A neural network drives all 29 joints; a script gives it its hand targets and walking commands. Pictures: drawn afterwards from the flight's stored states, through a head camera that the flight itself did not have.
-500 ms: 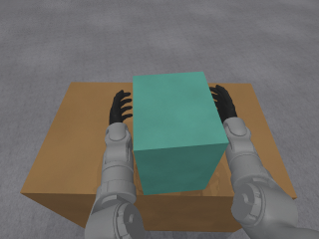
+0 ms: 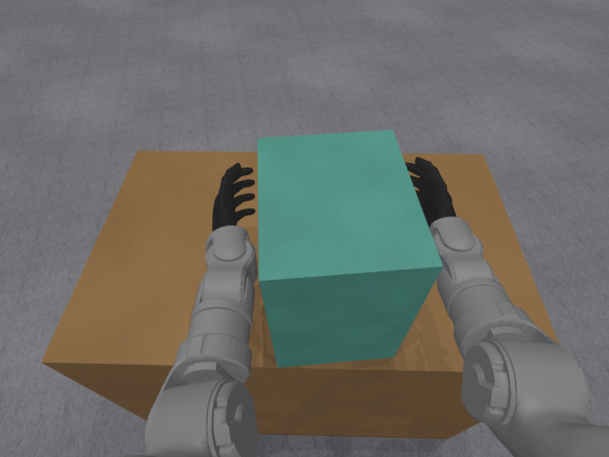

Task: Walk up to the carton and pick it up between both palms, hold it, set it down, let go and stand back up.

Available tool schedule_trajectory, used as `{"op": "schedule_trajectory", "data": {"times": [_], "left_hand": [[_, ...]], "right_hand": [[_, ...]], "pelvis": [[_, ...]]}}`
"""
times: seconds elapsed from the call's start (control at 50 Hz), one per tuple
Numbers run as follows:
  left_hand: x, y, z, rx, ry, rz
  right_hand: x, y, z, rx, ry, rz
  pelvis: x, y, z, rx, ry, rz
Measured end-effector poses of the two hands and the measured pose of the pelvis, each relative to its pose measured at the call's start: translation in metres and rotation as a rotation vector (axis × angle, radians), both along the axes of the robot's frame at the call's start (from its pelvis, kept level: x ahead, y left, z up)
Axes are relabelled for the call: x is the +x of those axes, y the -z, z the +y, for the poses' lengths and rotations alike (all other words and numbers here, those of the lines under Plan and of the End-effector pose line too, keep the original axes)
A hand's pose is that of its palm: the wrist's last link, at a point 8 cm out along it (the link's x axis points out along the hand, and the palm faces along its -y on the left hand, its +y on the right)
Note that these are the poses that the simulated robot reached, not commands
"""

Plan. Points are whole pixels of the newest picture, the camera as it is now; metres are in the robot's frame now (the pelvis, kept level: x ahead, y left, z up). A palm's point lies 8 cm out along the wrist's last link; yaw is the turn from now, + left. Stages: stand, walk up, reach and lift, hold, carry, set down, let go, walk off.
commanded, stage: set down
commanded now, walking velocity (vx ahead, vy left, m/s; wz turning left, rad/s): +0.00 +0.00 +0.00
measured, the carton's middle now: (331, 256) +0.39 +0.04 +0.01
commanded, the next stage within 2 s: none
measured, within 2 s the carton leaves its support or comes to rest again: neither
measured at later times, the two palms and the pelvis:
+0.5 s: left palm (209, 207) +0.39 +0.21 +0.10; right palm (473, 177) +0.47 -0.14 +0.11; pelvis -0.01 -0.01 -0.01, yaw +0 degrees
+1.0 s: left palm (181, 160) +0.39 +0.22 +0.18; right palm (487, 129) +0.47 -0.13 +0.19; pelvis -0.01 -0.02 +0.00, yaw +1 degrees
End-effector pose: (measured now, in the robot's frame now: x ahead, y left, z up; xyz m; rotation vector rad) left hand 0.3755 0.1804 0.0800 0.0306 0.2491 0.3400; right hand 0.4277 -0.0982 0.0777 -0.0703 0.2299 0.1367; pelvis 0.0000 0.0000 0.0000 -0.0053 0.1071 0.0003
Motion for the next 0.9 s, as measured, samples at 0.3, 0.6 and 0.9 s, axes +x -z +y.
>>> {"op": "schedule_trajectory", "data": {"times": [0.3, 0.6, 0.9], "left_hand": [[0.006, 0.01, 0.008, -0.035, 0.001, 0.017], [0.014, -0.031, 0.032, -0.026, -0.014, -0.044], [0.011, -0.083, 0.04, -0.029, -0.017, -0.042]], "right_hand": [[0.033, -0.015, -0.008, -0.021, 0.013, 0.037], [0.047, -0.045, -0.046, 0.018, 0.014, -0.002], [0.045, -0.096, -0.031, 0.029, -0.001, 0.0]], "pelvis": [[-0.012, 0.012, -0.005, -0.016, 0.005, 0.137], [-0.011, 0.009, -0.017, 0.001, -0.002, 0.135], [-0.012, 0.002, -0.018, 0.0, -0.015, 0.055]]}}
